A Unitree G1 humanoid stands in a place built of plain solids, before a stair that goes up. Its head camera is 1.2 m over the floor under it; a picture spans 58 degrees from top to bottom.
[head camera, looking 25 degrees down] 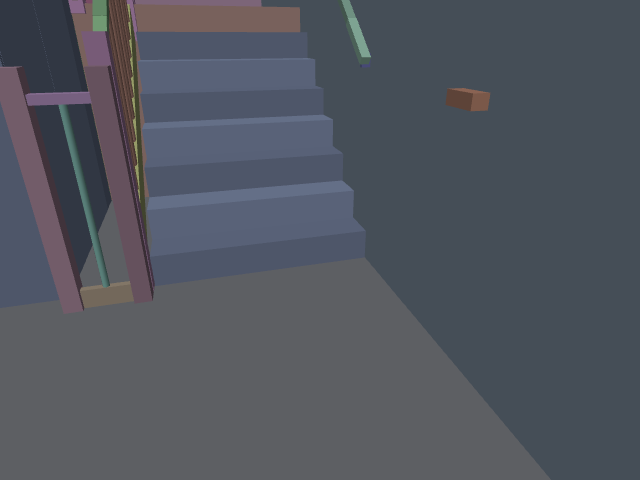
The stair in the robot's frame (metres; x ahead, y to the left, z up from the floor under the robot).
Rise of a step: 0.18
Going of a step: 0.22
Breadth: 1.20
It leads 16 degrees to the left of straight ahead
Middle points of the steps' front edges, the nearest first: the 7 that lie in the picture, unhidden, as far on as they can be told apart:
2.16 0.31 0.18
2.37 0.37 0.35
2.58 0.43 0.53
2.79 0.49 0.71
3.00 0.55 0.89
3.21 0.61 1.06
3.42 0.67 1.24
